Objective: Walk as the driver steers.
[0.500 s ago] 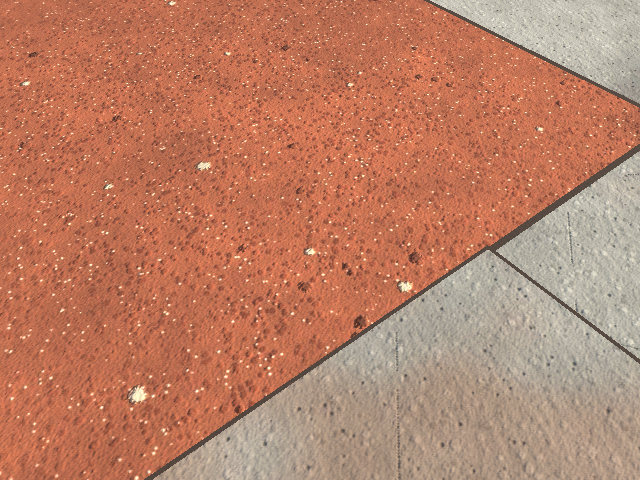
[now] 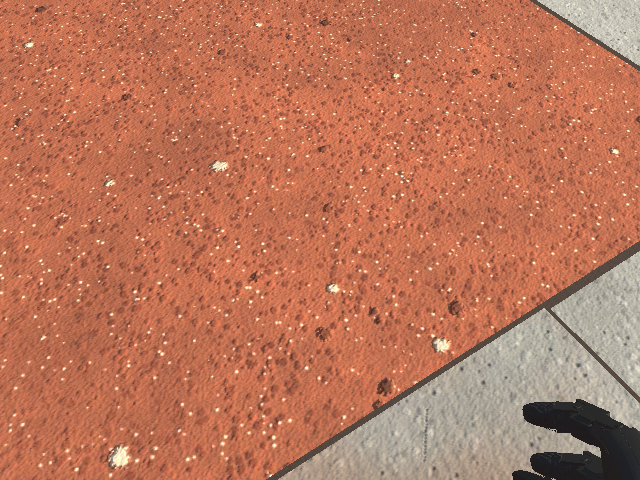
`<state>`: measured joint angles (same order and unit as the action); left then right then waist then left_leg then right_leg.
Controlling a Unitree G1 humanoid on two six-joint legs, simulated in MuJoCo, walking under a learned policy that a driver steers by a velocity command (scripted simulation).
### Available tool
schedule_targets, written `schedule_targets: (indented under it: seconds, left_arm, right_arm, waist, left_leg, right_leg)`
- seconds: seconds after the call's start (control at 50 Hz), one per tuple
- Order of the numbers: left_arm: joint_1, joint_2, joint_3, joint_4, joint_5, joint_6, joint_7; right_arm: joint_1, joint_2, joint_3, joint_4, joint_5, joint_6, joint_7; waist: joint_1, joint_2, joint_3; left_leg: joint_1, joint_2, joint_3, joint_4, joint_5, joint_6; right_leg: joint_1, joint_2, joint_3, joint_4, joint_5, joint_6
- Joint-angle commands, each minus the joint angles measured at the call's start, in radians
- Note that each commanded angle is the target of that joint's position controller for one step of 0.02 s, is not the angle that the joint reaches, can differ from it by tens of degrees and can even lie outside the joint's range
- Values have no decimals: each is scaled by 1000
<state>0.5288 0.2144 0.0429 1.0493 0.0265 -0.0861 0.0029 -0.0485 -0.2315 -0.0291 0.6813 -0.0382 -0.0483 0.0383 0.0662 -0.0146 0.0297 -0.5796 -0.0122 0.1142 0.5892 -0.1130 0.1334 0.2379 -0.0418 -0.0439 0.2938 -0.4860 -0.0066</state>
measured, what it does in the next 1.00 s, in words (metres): walks ahead, turning right: right foot, then left foot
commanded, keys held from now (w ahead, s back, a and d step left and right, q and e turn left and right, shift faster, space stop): w+shift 0.14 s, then w+e+shift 0.86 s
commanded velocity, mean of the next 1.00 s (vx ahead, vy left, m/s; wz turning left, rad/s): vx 0.99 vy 0.00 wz -0.63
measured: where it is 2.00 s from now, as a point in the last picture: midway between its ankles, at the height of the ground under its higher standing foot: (606, 113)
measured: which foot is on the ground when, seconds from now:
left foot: down 0.00-0.48, up 0.50-0.84, down 0.86-1.00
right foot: down 0.00-0.00, up 0.02-0.46, down 0.48-0.84, up 0.86-1.00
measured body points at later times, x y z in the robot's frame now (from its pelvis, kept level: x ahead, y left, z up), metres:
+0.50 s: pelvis +0.47 +0.00 -0.01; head +0.50 +0.00 +0.44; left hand +0.69 +0.21 -0.12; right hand +0.38 -0.24 -0.15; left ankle +0.18 +0.10 -0.63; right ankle +0.60 -0.04 -0.71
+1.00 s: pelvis +0.96 -0.04 -0.01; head +0.98 -0.04 +0.44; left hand +1.23 +0.14 -0.12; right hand +0.85 -0.31 -0.12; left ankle +1.02 +0.10 -0.74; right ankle +0.82 -0.07 -0.62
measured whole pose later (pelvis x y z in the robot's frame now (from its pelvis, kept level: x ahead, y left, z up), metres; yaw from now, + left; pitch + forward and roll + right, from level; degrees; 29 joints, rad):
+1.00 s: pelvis +0.96 -0.04 -0.01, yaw -40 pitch +1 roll +2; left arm 0.22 0.37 0.10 0.83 0.02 -0.03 -0.03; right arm 0.29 -0.27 -0.02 0.83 -0.05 -0.10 -0.01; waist 0.02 -0.06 0.00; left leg -0.20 0.04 0.07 0.50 -0.32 -0.05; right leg -0.52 0.01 0.02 1.36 -0.29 -0.12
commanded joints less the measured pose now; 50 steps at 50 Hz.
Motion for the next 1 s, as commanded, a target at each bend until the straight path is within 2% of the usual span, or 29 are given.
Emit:
schedule_targets:
  seconds: [0.02,0.04,0.06,0.08,0.14,0.22,0.3,0.34,0.42,0.46,0.48,0.5,0.52,0.54,0.56,0.58,0.62,0.64,0.7,0.78,0.8,0.82,0.84,0.86,0.88,0.9,0.92,0.94,1.0]
  left_arm:
    - [9,20,1,-132,-25,-11,-15]
    - [-58,104,21,-145,-30,-30,-17]
    - [-170,136,32,-180,-34,-32,-13]
    - [-215,124,22,-190,-25,-37,-16]
    - [-188,57,5,-192,13,5,-41]
    - [-367,57,-6,-259,-4,38,-57]
    - [-536,59,-21,-317,-13,25,-77]
    - [-590,51,-30,-332,-17,16,-88]
    - [-396,136,-5,-262,-9,15,-73]
    - [-71,204,29,-165,-4,24,-56]
    - [107,246,59,-121,-6,27,-35]
    - [21,318,90,-116,6,55,-20]
    - [-68,363,108,-151,-10,70,-21]
    - [-100,310,100,-168,-6,63,-15]
    - [-124,240,86,-151,-1,54,-9]
    - [-168,230,84,-153,1,40,7]
    - [-226,218,70,-162,-1,17,20]
    - [-248,223,70,-165,-9,4,17]
    - [-289,253,87,-183,-13,-14,-7]
    - [-175,244,97,-163,-14,-11,-22]
    - [-164,253,100,-161,-14,-5,-16]
    - [-179,266,102,-167,-12,-1,-13]
    - [-227,274,102,-183,-19,-7,-12]
    - [-283,144,65,-239,-16,-13,-6]
    - [-108,79,34,-281,-52,-11,19]
    - [-152,140,31,-273,-27,6,19]
    - [-291,176,37,-280,-12,23,3]
    - [-348,175,43,-290,-1,29,-22]
    - [-400,97,25,-344,4,67,-68]
  right_arm:
    - [571,-316,-101,121,-36,-16,-36]
    - [532,-273,-95,122,-9,-17,-24]
    - [430,-220,-84,134,-12,-23,-23]
    - [393,-161,-71,141,-5,-33,-20]
    - [354,-65,-39,181,7,-52,-24]
    - [421,-89,-39,215,19,-87,-23]
    - [472,-78,-23,236,34,-110,-26]
    - [528,-112,-23,260,39,-116,-39]
    - [522,-206,-38,252,15,-75,-92]
    - [441,-234,-50,229,-11,-37,-108]
    - [354,-258,-67,213,-12,-25,-101]
    - [357,-108,-38,116,30,-45,-58]
    - [313,-141,-21,58,36,-75,-61]
    - [246,-142,-12,29,29,-95,-54]
    - [229,-143,-8,30,16,-108,-46]
    - [208,-148,-9,30,-1,-99,-43]
    - [210,-136,-2,27,-32,-59,-37]
    - [168,-130,3,0,-33,-47,-33]
    - [120,-86,29,-38,6,-36,-18]
    - [67,-141,23,-51,19,-55,-24]
    - [89,-156,19,-42,13,-66,-26]
    - [203,-187,6,-3,5,-77,-32]
    - [404,-235,-15,47,-15,-85,-41]
    - [600,-313,-35,89,-49,-80,-56]
    - [579,-383,-50,76,-66,-66,-54]
    - [500,-358,-70,74,-35,-56,-59]
    - [423,-257,-52,60,-24,-55,-57]
    - [388,-208,-38,75,-25,-50,-52]
    - [465,-79,-2,168,8,-62,-43]
  waist:
    - [-212,274,-383]
    - [-216,234,-384]
    - [-168,145,-178]
    - [-149,26,-103]
    - [-34,61,-21]
    - [-47,37,127]
    - [-78,5,159]
    - [-94,6,155]
    - [18,119,-29]
    - [175,153,-154]
    - [276,113,-162]
    - [120,-253,-171]
    - [108,-191,-281]
    - [82,-63,-176]
    - [24,78,-64]
    - [-19,104,25]
    - [-84,77,49]
    - [-92,44,60]
    - [-84,-27,37]
    - [-6,-55,46]
    - [-15,-44,32]
    - [-76,-2,-26]
    - [-195,39,-124]
    - [-258,204,-221]
    - [-115,366,-318]
    - [-127,300,-291]
    - [-151,150,-106]
    - [-141,110,-10]
    - [-91,166,-5]
  left_leg:
    - [1035,353,-686,-169,-769,134]
    - [978,374,-982,-367,-821,124]
    - [841,339,-793,-352,-659,104]
    - [688,311,-643,-351,-471,103]
    - [410,214,-435,-429,-373,67]
    - [342,179,-194,-549,-151,12]
    - [330,123,29,-622,208,-47]
    - [455,147,72,-635,413,-74]
    - [755,186,138,-242,1195,-145]
    - [705,212,109,222,1290,-139]
    - [540,152,109,655,1024,-123]
    - [-140,-49,29,1063,-228,-196]
    - [-217,-44,-124,1107,-344,-161]
    - [-210,-3,-199,994,-301,-140]
    - [-147,49,-219,805,-250,-125]
    - [-83,92,-226,665,-255,-139]
    - [67,107,-218,480,-297,-177]
    - [147,119,-216,361,-252,-190]
    - [378,84,-135,88,118,-207]
    - [387,64,-151,-91,213,-205]
    - [410,55,-154,-131,193,-202]
    - [521,41,-149,-159,159,-193]
    - [742,84,-168,-123,84,-175]
    - [942,304,-372,-110,-116,-168]
    - [1029,580,-834,-185,-45,-71]
    - [965,565,-976,-309,-518,6]
    - [783,461,-748,-367,-569,-21]
    - [664,370,-562,-371,-380,-65]
    - [596,289,-260,-321,114,-123]
  right_leg:
    - [-821,55,32,1047,131,-93]
    - [-925,85,183,1159,63,-132]
    - [-1014,18,152,1176,178,-140]
    - [-982,-27,137,1115,251,-137]
    - [-855,-90,133,988,261,-101]
    - [-992,-80,120,816,412,-77]
    - [-850,-31,-32,488,676,-102]
    - [-811,-1,-80,363,755,-128]
    - [-625,154,-160,312,650,-176]
    - [-334,160,-116,292,573,-221]
    - [-163,109,-31,195,493,-283]
    - [262,-73,357,273,361,-440]
    - [212,-164,649,111,225,-522]
    - [66,-175,745,-12,170,-497]
    - [-121,-154,719,-63,200,-441]
    - [-274,-110,639,-65,312,-399]
    - [-470,-31,519,-70,400,-367]
    - [-578,0,480,-76,427,-352]
    - [-759,71,402,-103,367,-291]
    - [-600,63,446,38,372,-225]
    - [-551,63,454,118,404,-211]
    - [-536,89,426,293,479,-189]
    - [-637,135,366,562,499,-161]
    - [-844,191,279,926,-44,-140]
    - [-1020,177,166,1177,-125,-107]
    - [-1148,79,152,1219,14,-118]
    - [-1150,22,130,1157,127,-109]
    - [-1109,8,112,1116,187,-100]
    - [-1068,-36,106,1081,250,-104]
